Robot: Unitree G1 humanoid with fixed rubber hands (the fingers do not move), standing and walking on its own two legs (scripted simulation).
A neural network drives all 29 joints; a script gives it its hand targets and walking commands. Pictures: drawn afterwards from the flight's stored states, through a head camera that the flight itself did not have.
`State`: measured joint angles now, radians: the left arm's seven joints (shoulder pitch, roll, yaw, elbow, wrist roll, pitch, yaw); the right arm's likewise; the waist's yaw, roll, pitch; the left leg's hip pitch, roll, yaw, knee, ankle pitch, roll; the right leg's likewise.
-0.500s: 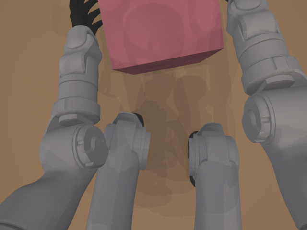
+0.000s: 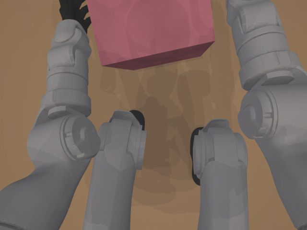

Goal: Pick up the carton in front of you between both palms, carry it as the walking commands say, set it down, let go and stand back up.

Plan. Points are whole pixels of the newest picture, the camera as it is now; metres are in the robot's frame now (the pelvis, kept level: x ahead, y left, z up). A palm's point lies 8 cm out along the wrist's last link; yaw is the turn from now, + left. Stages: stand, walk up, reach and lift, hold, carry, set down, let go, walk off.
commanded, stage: set down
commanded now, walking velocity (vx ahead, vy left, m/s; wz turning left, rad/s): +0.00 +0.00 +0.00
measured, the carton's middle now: (154, 16) +0.53 +0.05 -0.25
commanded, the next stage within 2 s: let go in 1.44 s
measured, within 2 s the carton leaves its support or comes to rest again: neither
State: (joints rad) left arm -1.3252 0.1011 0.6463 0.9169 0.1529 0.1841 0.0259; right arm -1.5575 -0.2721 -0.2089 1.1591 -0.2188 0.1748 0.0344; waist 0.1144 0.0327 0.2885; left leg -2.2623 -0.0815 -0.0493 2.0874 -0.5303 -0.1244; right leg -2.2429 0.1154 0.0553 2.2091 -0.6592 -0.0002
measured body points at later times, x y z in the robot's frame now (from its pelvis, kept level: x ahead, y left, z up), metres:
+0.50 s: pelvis -0.01 +0.01 -0.01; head +0.37 -0.02 +0.23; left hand +0.51 +0.23 -0.18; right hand +0.60 -0.14 -0.18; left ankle +0.13 +0.14 -0.35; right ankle +0.08 -0.10 -0.35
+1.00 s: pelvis +0.00 +0.01 +0.10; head +0.34 +0.00 +0.39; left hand +0.51 +0.23 -0.01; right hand +0.61 -0.15 -0.01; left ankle +0.13 +0.14 -0.35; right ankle +0.08 -0.10 -0.35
